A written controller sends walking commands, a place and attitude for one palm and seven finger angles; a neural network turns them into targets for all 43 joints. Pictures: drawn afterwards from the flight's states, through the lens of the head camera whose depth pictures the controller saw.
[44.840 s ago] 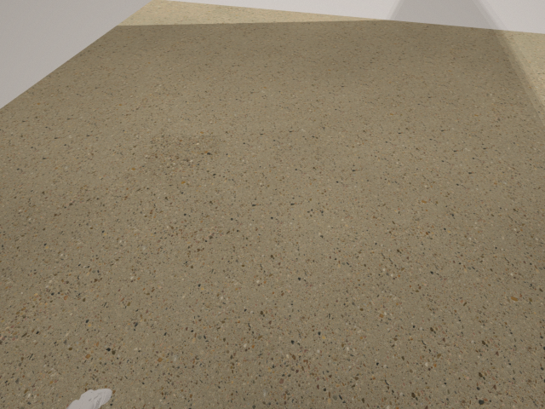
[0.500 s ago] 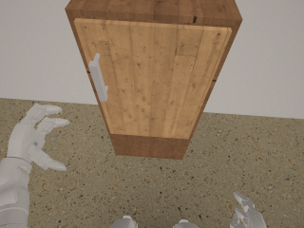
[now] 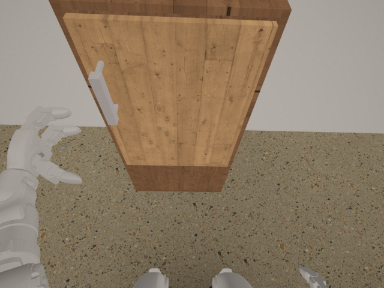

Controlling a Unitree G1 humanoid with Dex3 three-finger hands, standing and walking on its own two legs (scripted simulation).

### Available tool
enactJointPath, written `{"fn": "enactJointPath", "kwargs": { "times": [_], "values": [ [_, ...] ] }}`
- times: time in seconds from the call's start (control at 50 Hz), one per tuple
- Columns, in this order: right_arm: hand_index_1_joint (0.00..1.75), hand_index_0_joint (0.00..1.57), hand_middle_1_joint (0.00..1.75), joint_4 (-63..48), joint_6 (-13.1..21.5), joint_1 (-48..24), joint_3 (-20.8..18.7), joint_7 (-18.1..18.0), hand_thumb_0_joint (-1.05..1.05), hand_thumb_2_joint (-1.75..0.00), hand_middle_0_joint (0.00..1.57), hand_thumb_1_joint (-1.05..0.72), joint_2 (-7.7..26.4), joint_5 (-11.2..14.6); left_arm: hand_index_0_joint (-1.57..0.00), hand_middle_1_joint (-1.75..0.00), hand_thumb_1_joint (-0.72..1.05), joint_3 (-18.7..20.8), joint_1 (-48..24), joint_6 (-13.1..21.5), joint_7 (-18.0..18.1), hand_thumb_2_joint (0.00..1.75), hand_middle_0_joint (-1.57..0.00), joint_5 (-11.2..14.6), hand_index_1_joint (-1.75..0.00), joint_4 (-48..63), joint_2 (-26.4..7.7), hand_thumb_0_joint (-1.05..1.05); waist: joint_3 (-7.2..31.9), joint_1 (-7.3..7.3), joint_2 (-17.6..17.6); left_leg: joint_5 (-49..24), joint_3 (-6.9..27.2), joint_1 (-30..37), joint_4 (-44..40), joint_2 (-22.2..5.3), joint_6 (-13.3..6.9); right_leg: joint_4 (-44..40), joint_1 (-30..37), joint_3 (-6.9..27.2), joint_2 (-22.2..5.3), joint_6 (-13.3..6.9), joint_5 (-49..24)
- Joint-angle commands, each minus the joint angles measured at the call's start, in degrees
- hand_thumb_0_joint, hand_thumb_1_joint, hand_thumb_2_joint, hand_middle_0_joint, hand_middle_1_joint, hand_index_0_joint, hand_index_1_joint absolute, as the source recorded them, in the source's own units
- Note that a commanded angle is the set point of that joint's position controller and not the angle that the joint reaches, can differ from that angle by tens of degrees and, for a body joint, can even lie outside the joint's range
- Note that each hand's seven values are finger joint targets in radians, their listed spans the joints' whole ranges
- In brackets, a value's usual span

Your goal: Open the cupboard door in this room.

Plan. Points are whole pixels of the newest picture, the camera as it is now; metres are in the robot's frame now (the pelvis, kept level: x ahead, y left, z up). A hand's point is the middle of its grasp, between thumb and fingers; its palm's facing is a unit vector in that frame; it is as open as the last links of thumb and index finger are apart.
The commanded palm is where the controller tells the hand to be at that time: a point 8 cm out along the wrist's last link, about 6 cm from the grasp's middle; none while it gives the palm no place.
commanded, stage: move the hooked fingers beside the handle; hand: left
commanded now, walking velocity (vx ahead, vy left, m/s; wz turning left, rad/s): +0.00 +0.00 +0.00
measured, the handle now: (107, 94) +0.53 +0.21 +0.05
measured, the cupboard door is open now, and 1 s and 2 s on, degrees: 0 0 0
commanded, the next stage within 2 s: slide the fingers in behind the handle in 1.70 s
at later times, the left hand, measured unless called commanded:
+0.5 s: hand (72, 124) +0.43 +0.26 +0.06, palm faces +0.01 -1.00 +0.00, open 14.0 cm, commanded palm +0.42 +0.31 +0.06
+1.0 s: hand (80, 103) +0.49 +0.26 +0.06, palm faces +0.00 -1.00 +0.00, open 13.8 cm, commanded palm +0.47 +0.31 +0.05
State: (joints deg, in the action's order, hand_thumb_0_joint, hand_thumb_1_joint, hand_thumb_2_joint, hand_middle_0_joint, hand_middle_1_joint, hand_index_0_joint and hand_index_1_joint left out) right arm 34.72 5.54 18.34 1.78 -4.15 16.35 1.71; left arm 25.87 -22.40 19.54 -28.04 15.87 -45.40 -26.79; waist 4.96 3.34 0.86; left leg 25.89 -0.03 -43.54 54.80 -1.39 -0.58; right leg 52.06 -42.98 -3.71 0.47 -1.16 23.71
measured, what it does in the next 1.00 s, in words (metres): stands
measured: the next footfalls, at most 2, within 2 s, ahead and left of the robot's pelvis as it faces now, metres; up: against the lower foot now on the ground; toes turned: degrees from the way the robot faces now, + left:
none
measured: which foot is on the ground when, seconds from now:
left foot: down 0.00-1.00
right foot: down 0.00-1.00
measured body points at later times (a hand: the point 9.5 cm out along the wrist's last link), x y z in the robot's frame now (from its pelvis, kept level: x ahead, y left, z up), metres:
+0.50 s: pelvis -0.01 +0.01 -0.01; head +0.10 +0.02 +0.43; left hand +0.43 +0.32 +0.06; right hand +0.05 -0.27 -0.12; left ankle +0.01 +0.11 -0.68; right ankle +0.01 -0.11 -0.68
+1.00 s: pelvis -0.01 +0.02 -0.02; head +0.14 +0.04 +0.41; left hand +0.49 +0.32 +0.06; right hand -0.01 -0.26 -0.12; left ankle +0.00 +0.11 -0.68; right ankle +0.01 -0.11 -0.68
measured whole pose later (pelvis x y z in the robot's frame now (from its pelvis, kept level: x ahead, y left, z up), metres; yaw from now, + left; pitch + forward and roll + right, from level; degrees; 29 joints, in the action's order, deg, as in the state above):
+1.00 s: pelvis -0.01 +0.02 -0.02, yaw -2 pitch +22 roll -4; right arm 34.8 -3.6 22.7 3.0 -2.1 16.6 -0.3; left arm 29.4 -49.5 21.3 -25.4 7.5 -68.5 -38.9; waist 5.0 9.7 0.9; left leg 27.7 -0.3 -56.0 61.5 -2.6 -1.7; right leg 56.0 -54.6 -3.3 1.6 -0.1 23.6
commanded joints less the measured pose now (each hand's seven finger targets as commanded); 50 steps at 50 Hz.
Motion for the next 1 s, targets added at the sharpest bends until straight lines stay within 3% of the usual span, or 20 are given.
{"fn": "enactJointPath", "kwargs": {
  "times": [0.0, 0.08, 0.12, 0.16, 0.18, 0.22, 0.28, 0.34, 0.36, 0.44, 0.5, 0.58, 0.66, 0.74, 0.76, 0.84, 0.86, 0.88, 0.94, 0.98],
  "values": [
    [0.3, 0.2, 0.3, -5.69, 1.73, 3.69, -3.63, -0.55, 0.0, -0.9, 0.2, -0.9, 8.88, 0.18, -0.3, -1.2, -0.5, 3.09, -20.37, 4.62, -0.41, 0.3, -0.3, 0.43, -1.2, 9.43, -16.77, 0.0, 21.38, 0.03, 5.32, -18.29, 1.16, 9.92, -6.29, 1.06, -0.8, -4.99, 11.22, 3.31, 0.78, -0.31, -16.7],
    [0.3, 0.2, 0.3, -5.61, 0.64, 4.69, -3.79, -0.31, 0.0, -0.9, 0.2, -0.9, 9.24, 0.02, -0.3, -1.2, -0.5, 4.93, -22.29, 4.77, -0.2, 0.3, -0.3, 0.1, -1.2, 6.35, -19.02, 0.0, 23.5, -0.16, 3.6, -19.45, 1.12, 9.21, -5.53, 1.0, -0.87, -4.21, 12.2, 3.42, 1.02, -0.23, -18.18],
    [0.3, 0.2, 0.3, -5.82, 0.16, 4.49, -3.67, -0.03, 0.0, -0.9, 0.2, -0.9, 9.05, 0.14, -0.3, -1.2, -0.5, 3.41, -23.89, 4.56, 0.05, 0.3, -0.3, -0.52, -1.2, 5.29, -17.84, 0.0, 21.34, 0.41, 4.81, -18.21, 0.8, 8.12, -5.6, 1.06, -0.93, -4.35, 10.78, 3.32, 0.94, -0.16, -17.23],
    [0.3, 0.2, 0.3, -5.81, -0.58, 5.43, -3.75, 0.03, 0.0, -0.9, 0.2, -0.9, 9.5, -0.04, -0.3, -1.2, -0.5, 6.66, -23.76, 4.64, 0.07, 0.3, -0.3, -0.65, -1.2, 3.6, -21.76, 0.0, 22.66, -0.29, 2.94, -20.24, 0.86, 7.27, -5.1, 0.86, -1.04, -3.7, 12.35, 3.49, 1.2, -0.29, -19.57],
    [0.3, 0.2, 0.3, -6.14, -0.84, 5.29, -3.68, 0.19, 0.0, -0.9, 0.2, -0.9, 9.3, 0.02, -0.3, -1.2, -0.5, 5.65, -23.63, 4.65, -0.04, 0.3, -0.3, -0.88, -1.2, 3.07, -20.68, 0.0, 22.47, -0.28, 4.42, -19.55, 0.67, 7.21, -5.19, 1.0, -0.96, -3.79, 11.8, 3.57, 1.16, -0.27, -18.88],
    [0.3, 0.2, 0.3, -6.16, -1.23, 5.43, -3.75, 0.38, 0.0, -0.9, 0.2, -0.9, 9.14, -0.02, -0.3, -1.2, -0.5, 4.18, -26.27, 5.04, 0.24, 0.3, -0.3, -1.31, -1.2, 3.55, -19.49, 0.0, 22.39, 0.54, 5.21, -18.98, 0.73, 7.99, -4.97, 0.81, -1.02, -3.83, 10.01, 3.42, 1.26, -0.14, -17.83],
    [0.3, 0.2, 0.3, -5.44, -1.95, 6.27, -3.81, 0.23, 0.0, -0.9, 0.2, -0.9, 9.58, -0.04, -0.3, -1.2, -0.5, 4.65, -29.61, 5.6, 0.32, 0.3, -0.3, -1.43, -1.2, -0.04, -20.47, 0.0, 21.85, 1.52, 2.69, -16.81, 0.84, 6.51, -4.36, 0.64, -1.19, -3.76, 8.71, 3.44, 1.45, -0.01, -15.89],
    [0.3, 0.2, 0.3, -4.9, -2.37, 6.62, -3.77, 0.29, 0.0, -0.9, 0.2, -0.9, 9.71, -0.22, -0.3, -1.2, -0.5, 4.36, -33.87, 6.64, 0.53, 0.3, -0.3, -2.28, -1.2, 0.56, -21.75, 0.0, 23.62, 1.53, 6.64, -18.33, 1.32, 8.3, -3.81, 0.66, -1.08, -2.99, 7.72, 3.39, 1.53, -0.52, -16.08],
    [0.3, 0.2, 0.3, -4.58, -2.59, 7.06, -3.8, 0.38, 0.0, -0.9, 0.2, -0.9, 9.64, -0.37, -0.3, -1.2, -0.5, 3.92, -34.47, 6.74, 0.58, 0.3, -0.3, -2.63, -1.2, 0.39, -21.37, 0.0, 25.52, 1.77, 6.72, -19.04, 1.53, 9.62, -3.77, 0.55, -0.98, -2.93, 7.42, 3.21, 1.47, -0.31, -16.26],
    [0.3, 0.2, 0.3, -4.14, -3.41, 7.73, -3.61, 0.3, 0.0, -0.9, 0.2, -0.9, 10.06, -0.49, -0.3, -1.2, -0.5, 5.25, -36.18, 6.28, 0.78, 0.3, -0.3, -2.94, -1.2, -3.96, -23.34, 0.0, 23.9, 2.32, 3.8, -18.02, 1.51, 6.64, -2.95, 0.47, -1.35, -2.75, 6.92, 3.3, 1.64, -0.24, -16.02],
    [0.3, 0.2, 0.3, -3.71, -4.05, 8.2, -3.23, 0.3, 0.0, -0.9, 0.2, -0.9, 10.22, -0.46, -0.3, -1.2, -0.5, 4.51, -39.55, 5.99, 0.73, 0.3, -0.3, -4.17, -1.2, -6.65, -24.67, 0.0, 22.58, 3.19, 5.28, -16.05, 1.67, 5.36, -2.89, 0.44, -1.27, -2.84, 5.32, 3.36, 1.6, -0.12, -14.11],
    [0.3, 0.2, 0.3, -3.09, -4.62, 9.35, -3.44, 0.45, 0.0, -0.9, 0.2, -0.9, 10.57, -0.88, -0.3, -1.2, -0.5, 4.19, -43.01, 6.89, 0.81, 0.3, -0.3, -4.43, -1.2, -5.83, -24.91, 0.0, 26.41, 3.6, 8.51, -19.61, 2.63, 9.97, -2.09, 0.02, -0.79, -2.09, 2.58, 2.79, 1.87, -0.32, -14.57],
    [0.3, 0.2, 0.3, -2.74, -5.52, 10.24, -3.24, 0.65, 0.0, -0.9, 0.2, -0.9, 10.82, -0.93, -0.3, -1.2, -0.5, 3.21, -43.76, 5.73, 1.14, 0.3, -0.3, -4.93, -1.2, -9.83, -24.15, 0.0, 24.79, 4.6, 6.33, -19.21, 2.95, 8.74, -1.92, -0.23, -0.86, -2.05, 0.78, 2.26, 2.09, -0.13, -13.73],
    [0.3, 0.2, 0.3, -2.82, -6.18, 11.35, -3.01, 0.67, 0.0, -0.9, 0.2, -0.9, 11.26, -1.3, -0.3, -1.2, -0.5, 3.95, -47.74, 5.23, 2.24, 0.3, -0.3, -6.09, -1.2, -10.07, -26.79, 0.0, 24.86, 5.09, 7.21, -18.72, 3.35, 7.83, -1.51, -0.2, -0.96, -1.64, -0.09, 2.17, 2.14, -0.33, -12.99],
    [0.3, 0.2, 0.3, -2.63, -6.42, 11.82, -3.09, 0.67, 0.0, -0.9, 0.2, -0.9, 11.45, -1.46, -0.3, -1.2, -0.5, 5.24, -48.58, 5.45, 2.59, 0.3, -0.3, -6.56, -1.2, -9.62, -28.75, 0.0, 26.84, 5.03, 7.18, -20.09, 3.64, 8.65, -1.29, -0.39, -0.82, -1.26, 0.14, 2.06, 2.13, -0.18, -13.74],
    [0.3, 0.2, 0.3, -2.43, -6.98, 12.72, -2.79, 0.93, 0.0, -0.9, 0.2, -0.9, 11.4, -1.87, -0.3, -1.2, -0.5, 4.56, -51.47, 5.99, 3.17, 0.3, -0.3, -7.06, -1.2, -10.04, -28.5, 0.0, 27.48, 5.78, 9.51, -22.2, 3.92, 9.66, -0.4, -0.48, -0.64, -0.61, -1.48, 1.77, 2.38, -0.41, -14.33],
    [0.3, 0.2, 0.3, -2.27, -7.34, 13.1, -2.92, 0.93, 0.0, -0.9, 0.2, -0.9, 11.73, -1.97, -0.3, -1.2, -0.5, 6.04, -51.0, 6.02, 3.35, 0.3, -0.3, -7.53, -1.2, -10.43, -30.79, 0.0, 28.67, 5.3, 9.65, -22.99, 4.22, 10.45, -0.48, -0.74, -0.37, -0.63, -1.39, 1.69, 2.36, -0.32, -14.36],
    [0.3, 0.2, 0.3, -2.46, -7.5, 13.07, -2.82, 1.06, 0.0, -0.9, 0.2, -0.9, 11.52, -1.9, -0.3, -1.2, -0.5, 4.97, -50.58, 5.64, 3.24, 0.3, -0.3, -7.59, -1.2, -11.29, -29.35, 0.0, 28.6, 5.77, 9.77, -22.77, 3.84, 10.25, -0.19, -0.62, -0.59, -0.85, -1.45, 1.88, 2.41, -0.18, -14.65],
    [0.3, 0.2, 0.3, -3.3, -8.09, 13.67, -2.87, 1.33, 0.0, -0.9, 0.2, -0.9, 11.59, -1.96, -0.3, -1.2, -0.5, 6.02, -46.03, 5.01, 2.55, 0.3, -0.3, -7.2, -1.2, -11.8, -29.7, 0.0, 28.56, 4.63, 9.31, -24.87, 3.45, 9.56, -0.37, -0.57, -0.69, -0.74, 0.4, 1.76, 2.53, -0.41, -16.8],
    [0.3, 0.2, 0.3, -3.09, -8.61, 13.57, -2.83, 1.42, 0.0, -0.9, 0.2, -0.9, 11.49, -1.85, -0.3, -1.2, -0.5, 5.08, -47.12, 4.74, 2.2, 0.3, -0.3, -7.2, -1.2, -11.28, -29.12, 0.0, 27.67, 5.28, 8.94, -24.05, 3.38, 9.33, -0.54, -0.73, -0.7, -1.12, -0.19, 1.69, 2.55, -0.09, -16.38]
  ]
}}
